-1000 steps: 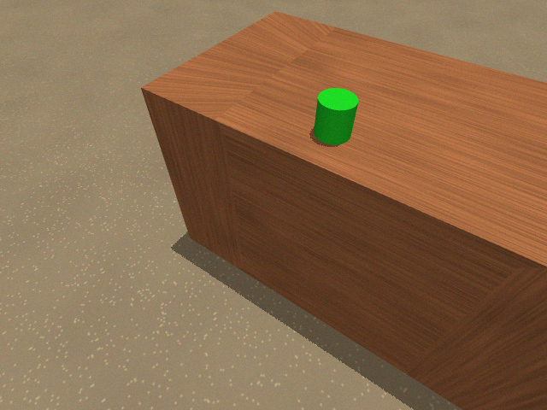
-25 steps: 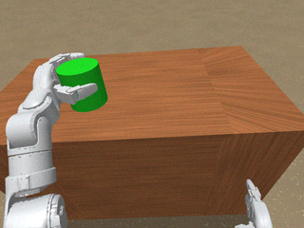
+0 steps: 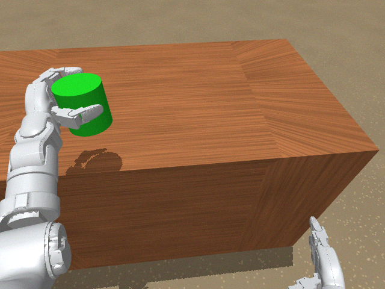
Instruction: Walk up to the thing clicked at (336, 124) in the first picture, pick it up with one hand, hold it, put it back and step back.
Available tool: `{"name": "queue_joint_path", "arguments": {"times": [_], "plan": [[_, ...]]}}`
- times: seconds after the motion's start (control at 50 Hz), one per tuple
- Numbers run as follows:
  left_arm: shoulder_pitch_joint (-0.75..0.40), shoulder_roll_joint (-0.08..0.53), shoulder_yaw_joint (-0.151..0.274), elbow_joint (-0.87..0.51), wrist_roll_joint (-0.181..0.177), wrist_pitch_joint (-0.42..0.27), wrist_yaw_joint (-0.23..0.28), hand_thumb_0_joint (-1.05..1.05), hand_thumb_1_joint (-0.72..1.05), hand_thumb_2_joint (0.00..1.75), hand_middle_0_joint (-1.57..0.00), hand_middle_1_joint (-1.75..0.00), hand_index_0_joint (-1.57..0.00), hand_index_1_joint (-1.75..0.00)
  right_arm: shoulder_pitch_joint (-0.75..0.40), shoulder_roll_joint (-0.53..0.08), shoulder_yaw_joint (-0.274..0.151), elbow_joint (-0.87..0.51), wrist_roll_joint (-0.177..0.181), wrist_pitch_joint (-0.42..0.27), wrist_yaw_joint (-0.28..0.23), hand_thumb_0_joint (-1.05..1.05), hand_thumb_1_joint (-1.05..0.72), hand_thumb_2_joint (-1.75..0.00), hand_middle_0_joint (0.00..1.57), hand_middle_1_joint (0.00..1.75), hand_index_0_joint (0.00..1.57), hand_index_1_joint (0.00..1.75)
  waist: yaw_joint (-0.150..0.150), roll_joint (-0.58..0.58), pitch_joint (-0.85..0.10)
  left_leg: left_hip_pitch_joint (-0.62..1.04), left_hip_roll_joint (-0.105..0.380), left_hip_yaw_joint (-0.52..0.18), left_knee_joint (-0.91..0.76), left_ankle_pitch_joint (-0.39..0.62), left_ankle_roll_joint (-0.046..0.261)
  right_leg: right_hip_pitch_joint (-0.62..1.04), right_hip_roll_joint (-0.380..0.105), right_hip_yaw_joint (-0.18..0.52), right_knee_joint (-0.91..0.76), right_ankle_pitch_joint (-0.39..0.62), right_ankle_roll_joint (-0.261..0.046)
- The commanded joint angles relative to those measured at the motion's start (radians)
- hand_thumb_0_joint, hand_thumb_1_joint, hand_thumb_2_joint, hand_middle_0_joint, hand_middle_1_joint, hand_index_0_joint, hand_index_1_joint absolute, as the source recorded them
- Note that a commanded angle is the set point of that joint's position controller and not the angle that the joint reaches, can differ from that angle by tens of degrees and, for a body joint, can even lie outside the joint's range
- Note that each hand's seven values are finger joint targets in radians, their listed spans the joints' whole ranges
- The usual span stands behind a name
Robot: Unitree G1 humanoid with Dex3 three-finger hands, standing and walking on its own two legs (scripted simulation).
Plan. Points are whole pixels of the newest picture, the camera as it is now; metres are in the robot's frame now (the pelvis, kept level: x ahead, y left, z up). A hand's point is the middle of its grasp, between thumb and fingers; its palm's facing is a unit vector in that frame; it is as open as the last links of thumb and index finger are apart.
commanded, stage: crouch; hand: left
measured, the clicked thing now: (84, 104) +0.44 +0.20 +0.17
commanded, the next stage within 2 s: lower in 0.64 s
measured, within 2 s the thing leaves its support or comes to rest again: rests again in 1.50 s
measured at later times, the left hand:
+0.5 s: hand (83, 104) +0.47 +0.22 +0.15, palm faces +0.22 -0.97 -0.01, open 12.1 cm
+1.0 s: hand (89, 115) +0.50 +0.23 +0.10, palm faces +0.24 -0.97 -0.01, open 12.1 cm
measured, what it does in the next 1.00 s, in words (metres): stands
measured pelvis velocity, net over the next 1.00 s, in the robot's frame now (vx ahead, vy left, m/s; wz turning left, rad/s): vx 0.02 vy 0.00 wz -0.01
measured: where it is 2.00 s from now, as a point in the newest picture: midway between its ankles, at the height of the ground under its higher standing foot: outside the picture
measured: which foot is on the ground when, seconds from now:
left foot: down 0.00-1.00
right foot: down 0.00-1.00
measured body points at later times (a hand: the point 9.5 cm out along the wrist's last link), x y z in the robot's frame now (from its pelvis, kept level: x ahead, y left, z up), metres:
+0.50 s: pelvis +0.02 +0.00 +0.00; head +0.05 +0.00 +0.45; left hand +0.46 +0.27 +0.15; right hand +0.17 -0.26 -0.06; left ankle +0.02 +0.13 -0.72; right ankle +0.03 -0.13 -0.72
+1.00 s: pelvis +0.02 +0.00 -0.02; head +0.08 +0.01 +0.43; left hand +0.48 +0.28 +0.10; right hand +0.17 -0.26 -0.08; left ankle +0.02 +0.13 -0.72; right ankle +0.03 -0.13 -0.72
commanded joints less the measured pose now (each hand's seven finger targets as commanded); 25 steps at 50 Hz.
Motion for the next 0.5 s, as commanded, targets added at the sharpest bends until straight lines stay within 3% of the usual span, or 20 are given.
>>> {"name": "queue_joint_path", "arguments": {"times": [0.0, 0.02, 0.06, 0.08, 0.1, 0.12, 0.14, 0.16, 0.18, 0.22, 0.28, 0.32, 0.34, 0.38, 0.4, 0.44, 0.48], "plan": [[-0.527, 0.26, 0.046, -0.194, -0.011, -0.153, -0.008, 0.0, 0.08, 1.34, -1.34, -1.5, -1.36, -1.5, -0.042, -0.121, -0.041, -0.18, -0.002, -0.042, 0.005, 0.0, 0.55, -0.05, 0.05, 0.05, 0.05, 0.05, 0.002, 0.056, -0.322, 0.148, -0.017, 0.029, -0.082, 0.175, 0.029, 0.094, 0.028, -0.053, -0.085, 0.172, -0.02], [-0.52, 0.262, 0.048, -0.173, -0.011, -0.164, -0.009, 0.0, 0.07, 1.34, -1.34, -1.49, -1.36, -1.5, -0.035, -0.144, -0.061, -0.193, -0.003, -0.036, 0.004, 0.0, 0.55, -0.05, 0.05, 0.05, 0.05, 0.05, -0.014, 0.049, -0.322, 0.155, -0.017, 0.033, -0.078, 0.184, 0.03, 0.087, 0.028, -0.048, -0.088, 0.185, -0.02], [-0.548, 0.268, 0.047, -0.193, -0.005, -0.193, -0.015, 0.0, 0.02, 1.32, -1.32, -1.48, -1.34, -1.48, -0.026, -0.12, -0.038, -0.207, -0.005, -0.027, 0.011, 0.0, 0.55, -0.05, 0.05, 0.05, 0.05, 0.05, -0.008, 0.063, -0.348, 0.157, -0.013, 0.031, -0.075, 0.21, 0.029, 0.1, 0.03, -0.048, -0.084, 0.205, -0.022], [-0.549, 0.285, 0.065, -0.2, -0.01, -0.205, -0.013, 0.0, 0.03, 1.31, -1.31, -1.47, -1.33, -1.47, -0.035, -0.134, -0.053, -0.211, -0.005, -0.022, 0.01, 0.0, 0.55, -0.05, 0.05, 0.05, 0.05, 0.05, -0.003, 0.067, -0.353, 0.165, -0.014, 0.032, -0.071, 0.232, 0.029, 0.11, 0.03, -0.049, -0.08, 0.223, -0.022], [-0.533, 0.263, 0.053, -0.149, -0.007, -0.211, -0.015, 0.0, 0.02, 1.29, -1.3, -1.45, -1.32, -1.46, -0.028, -0.121, -0.042, -0.209, -0.005, -0.016, 0.012, 0.0, 0.54, -0.05, 0.05, 0.05, 0.05, 0.05, -0.006, 0.038, -0.337, 0.139, -0.015, 0.032, -0.066, 0.232, 0.032, 0.116, 0.028, -0.049, -0.079, 0.229, -0.02], [-0.535, 0.286, 0.072, -0.163, -0.012, -0.226, -0.018, 0.0, 0.04, 1.3, -1.31, -1.46, -1.33, -1.46, -0.039, -0.144, -0.061, -0.216, -0.004, -0.009, 0.009, 0.0, 0.54, -0.05, 0.05, 0.05, 0.05, 0.05, -0.006, 0.035, -0.347, 0.141, -0.017, 0.034, -0.064, 0.236, 0.035, 0.121, 0.026, -0.042, -0.082, 0.238, -0.017], [-0.577, 0.305, 0.077, -0.229, -0.013, -0.245, -0.018, 0.0, 0.03, 1.29, -1.31, -1.46, -1.33, -1.46, -0.049, -0.137, -0.053, -0.23, -0.005, -0.006, 0.011, 0.0, 0.54, -0.05, 0.05, 0.05, 0.05, 0.05, 0.003, 0.071, -0.386, 0.165, -0.014, 0.033, -0.065, 0.255, 0.031, 0.134, 0.028, -0.045, -0.074, 0.249, -0.021], [-0.579, 0.285, 0.064, -0.207, -0.01, -0.252, -0.017, 0.0, 0.04, 1.3, -1.31, -1.46, -1.33, -1.46, -0.06, -0.112, -0.028, -0.235, -0.005, -0.003, 0.013, 0.0, 0.54, -0.05, 0.05, 0.05, 0.05, 0.05, -0.002, 0.069, -0.383, 0.174, -0.013, 0.03, -0.064, 0.256, 0.03, 0.122, 0.03, -0.049, -0.074, 0.246, -0.022], [-0.563, 0.278, 0.065, -0.165, -0.009, -0.257, -0.017, 0.0, 0.02, 1.31, -1.32, -1.48, -1.34, -1.48, -0.054, -0.127, -0.041, -0.239, -0.006, 0.003, 0.011, 0.0, 0.54, -0.05, 0.05, 0.05, 0.05, 0.05, -0.013, 0.057, -0.36, 0.174, -0.006, 0.025, -0.065, 0.253, 0.028, 0.1, 0.033, -0.052, -0.072, 0.235, -0.024], [-0.562, 0.267, 0.061, -0.158, -0.009, -0.277, -0.016, 0.0, 0.03, 1.31, -1.31, -1.46, -1.33, -1.46, -0.057, -0.113, -0.025, -0.252, -0.007, 0.014, 0.011, 0.0, 0.54, -0.05, 0.05, 0.05, 0.05, 0.05, -0.015, 0.048, -0.375, 0.181, -0.004, 0.021, -0.066, 0.256, 0.027, 0.108, 0.034, -0.054, -0.072, 0.237, -0.024], [-0.557, 0.299, 0.079, -0.137, -0.009, -0.297, -0.014, 0.0, 0.03, 1.29, -1.3, -1.44, -1.32, -1.44, -0.047, -0.138, -0.051, -0.249, -0.009, 0.036, 0.006, 0.0, 0.54, -0.05, 0.05, 0.05, 0.05, 0.05, -0.014, 0.044, -0.378, 0.155, -0.009, 0.026, -0.06, 0.244, 0.032, 0.12, 0.031, -0.05, -0.074, 0.236, -0.021], [-0.558, 0.281, 0.066, -0.11, -0.003, -0.306, -0.019, 0.0, 0.02, 1.3, -1.3, -1.45, -1.32, -1.45, -0.023, -0.105, -0.023, -0.234, -0.011, 0.049, 0.009, 0.0, 0.54, -0.06, 0.05, 0.05, 0.05, 0.05, -0.017, 0.048, -0.376, 0.147, -0.009, 0.028, -0.055, 0.247, 0.033, 0.113, 0.028, -0.048, -0.069, 0.24, -0.021], [-0.545, 0.3, 0.08, -0.102, -0.003, -0.311, -0.019, 0.0, 0.0, 1.29, -1.29, -1.44, -1.31, -1.44, -0.031, -0.121, -0.042, -0.236, -0.011, 0.058, 0.007, 0.0, 0.54, -0.06, 0.05, 0.05, 0.05, 0.05, -0.018, 0.05, -0.382, 0.149, -0.012, 0.031, -0.049, 0.259, 0.035, 0.114, 0.026, -0.044, -0.07, 0.255, -0.019], [-0.504, 0.261, 0.056, -0.039, -0.005, -0.318, -0.031, 0.0, 0.03, 1.28, -1.29, -1.43, -1.31, -1.43, -0.016, -0.115, -0.034, -0.233, -0.01, 0.067, 0.006, 0.0, 0.54, -0.05, 0.05, 0.05, 0.05, 0.05, -0.034, -0.003, -0.332, 0.105, -0.017, 0.037, -0.042, 0.237, 0.044, 0.108, 0.022, -0.039, -0.072, 0.259, -0.011], [-0.551, 0.317, 0.084, -0.104, -0.007, -0.333, -0.032, 0.0, 0.01, 1.29, -1.29, -1.44, -1.31, -1.44, -0.024, -0.132, -0.048, -0.235, -0.01, 0.071, 0.005, 0.0, 0.54, -0.06, 0.05, 0.05, 0.05, 0.05, -0.023, 0.042, -0.372, 0.124, -0.018, 0.039, -0.041, 0.246, 0.042, 0.11, 0.02, -0.037, -0.065, 0.263, -0.014], [-0.536, 0.275, 0.053, -0.035, -0.003, -0.336, -0.042, 0.0, 0.03, 1.28, -1.29, -1.43, -1.31, -1.43, -0.023, -0.114, -0.031, -0.232, -0.011, 0.08, 0.009, 0.0, 0.54, -0.05, 0.05, 0.05, 0.05, 0.05, -0.039, 0.058, -0.359, 0.142, -0.01, 0.032, -0.033, 0.266, 0.039, 0.07, 0.025, -0.044, -0.059, 0.265, -0.019], [-0.558, 0.314, 0.076, -0.062, -0.001, -0.35, -0.041, 0.0, 0.02, 1.28, -1.28, -1.42, -1.3, -1.43, -0.039, -0.127, -0.045, -0.242, -0.011, 0.092, 0.011, 0.0, 0.53, -0.06, 0.05, 0.05, 0.05, 0.05, -0.027, 0.067, -0.405, 0.14, -0.009, 0.027, -0.025, 0.296, 0.037, 0.091, 0.025, -0.044, -0.048, 0.29, -0.021]]}}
